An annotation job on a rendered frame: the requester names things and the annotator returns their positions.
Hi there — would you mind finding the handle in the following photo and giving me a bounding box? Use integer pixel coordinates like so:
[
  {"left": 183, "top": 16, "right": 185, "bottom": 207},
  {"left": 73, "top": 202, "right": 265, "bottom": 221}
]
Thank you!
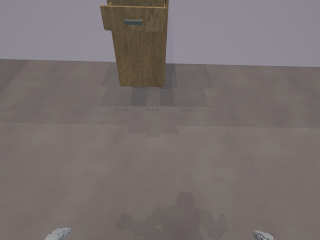
[{"left": 124, "top": 18, "right": 142, "bottom": 25}]

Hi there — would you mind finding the drawer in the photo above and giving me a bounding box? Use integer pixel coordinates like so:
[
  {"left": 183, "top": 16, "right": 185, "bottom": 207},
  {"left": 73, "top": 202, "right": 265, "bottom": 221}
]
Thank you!
[{"left": 100, "top": 0, "right": 167, "bottom": 32}]

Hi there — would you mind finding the robot right hand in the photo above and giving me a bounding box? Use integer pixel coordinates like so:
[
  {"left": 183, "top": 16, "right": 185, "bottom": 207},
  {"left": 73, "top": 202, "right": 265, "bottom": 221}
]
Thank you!
[{"left": 253, "top": 230, "right": 274, "bottom": 240}]

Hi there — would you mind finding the robot left hand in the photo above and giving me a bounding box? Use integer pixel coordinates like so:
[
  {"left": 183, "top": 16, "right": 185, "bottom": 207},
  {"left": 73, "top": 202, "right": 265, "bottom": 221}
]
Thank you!
[{"left": 44, "top": 227, "right": 71, "bottom": 240}]

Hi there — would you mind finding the cabinet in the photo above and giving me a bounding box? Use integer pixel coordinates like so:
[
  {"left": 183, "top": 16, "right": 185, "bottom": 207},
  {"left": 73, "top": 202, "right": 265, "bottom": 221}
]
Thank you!
[{"left": 106, "top": 0, "right": 169, "bottom": 87}]

